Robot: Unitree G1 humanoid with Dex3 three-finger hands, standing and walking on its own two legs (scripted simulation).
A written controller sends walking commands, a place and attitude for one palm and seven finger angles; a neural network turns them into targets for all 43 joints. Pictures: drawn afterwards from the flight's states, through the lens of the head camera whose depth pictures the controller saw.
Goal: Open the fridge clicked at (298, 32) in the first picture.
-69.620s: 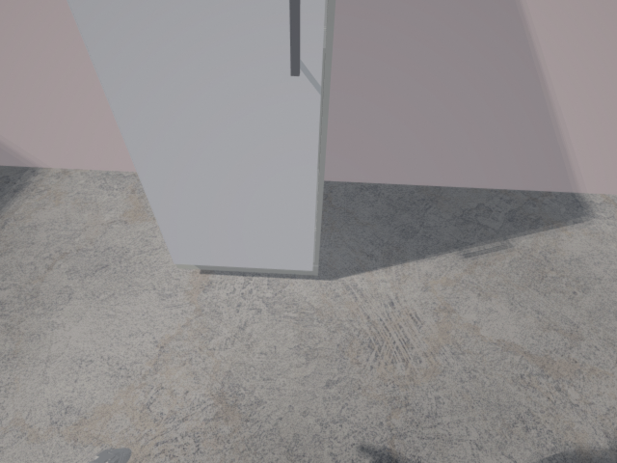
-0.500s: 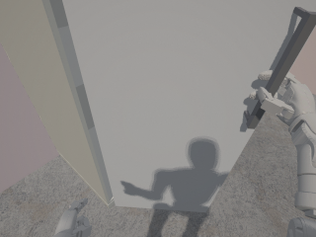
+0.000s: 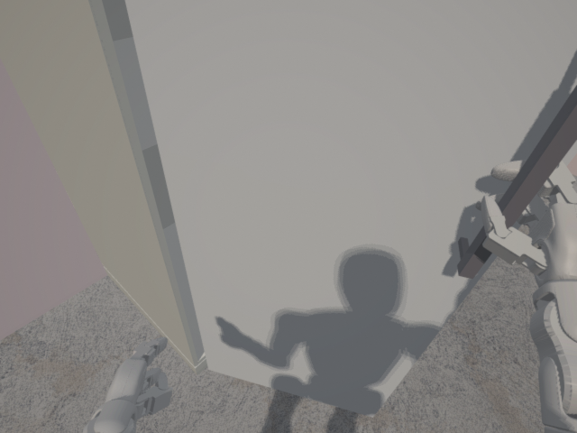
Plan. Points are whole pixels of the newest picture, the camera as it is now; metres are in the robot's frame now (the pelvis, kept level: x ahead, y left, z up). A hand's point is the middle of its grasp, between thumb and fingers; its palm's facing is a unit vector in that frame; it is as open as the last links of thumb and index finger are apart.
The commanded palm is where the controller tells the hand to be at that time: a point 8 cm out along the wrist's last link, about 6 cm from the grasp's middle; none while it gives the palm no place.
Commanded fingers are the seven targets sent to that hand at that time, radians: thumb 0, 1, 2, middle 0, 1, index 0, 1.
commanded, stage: walk backward, drawing the door open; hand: right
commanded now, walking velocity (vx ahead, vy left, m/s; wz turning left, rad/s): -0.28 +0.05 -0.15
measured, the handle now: (517, 179) +0.34 -0.23 +0.25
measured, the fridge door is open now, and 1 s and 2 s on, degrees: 62 86 108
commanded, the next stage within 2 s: none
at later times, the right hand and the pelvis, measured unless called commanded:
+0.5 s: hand (488, 301) +0.21 -0.17 +0.21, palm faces +0.26 +0.94 -0.23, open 6.7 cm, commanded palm +0.16 -0.21 +0.23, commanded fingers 0.00 -0.90 -0.90 0.45 1.40 0.45 1.40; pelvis -0.10 +0.01 +0.00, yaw -4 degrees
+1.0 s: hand (441, 381) +0.13 -0.10 +0.20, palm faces +0.48 +0.84 -0.25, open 7.0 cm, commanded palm +0.08 -0.13 +0.22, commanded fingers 0.00 -0.90 -0.90 0.45 1.40 0.45 1.40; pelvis -0.09 +0.15 -0.03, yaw -17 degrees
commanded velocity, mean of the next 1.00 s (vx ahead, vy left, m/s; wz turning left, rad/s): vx -0.14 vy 0.32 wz -0.63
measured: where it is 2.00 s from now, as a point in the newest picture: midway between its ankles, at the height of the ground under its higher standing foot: outside the picture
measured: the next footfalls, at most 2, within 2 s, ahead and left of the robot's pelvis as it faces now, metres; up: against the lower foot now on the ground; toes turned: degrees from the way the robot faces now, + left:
left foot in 1.04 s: -0.03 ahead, +0.25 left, +0.00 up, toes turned -21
right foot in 1.28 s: -0.09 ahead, +0.11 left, +0.00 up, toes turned -43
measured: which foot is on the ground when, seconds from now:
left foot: down 0.00-0.90, up 0.92-1.00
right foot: down 0.00-1.00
